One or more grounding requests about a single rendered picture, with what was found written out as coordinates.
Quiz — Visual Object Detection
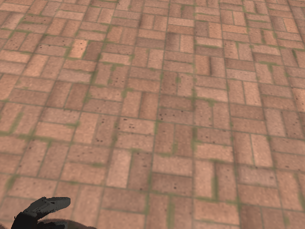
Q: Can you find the robot left hand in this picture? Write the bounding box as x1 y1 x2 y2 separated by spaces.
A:
11 197 78 229

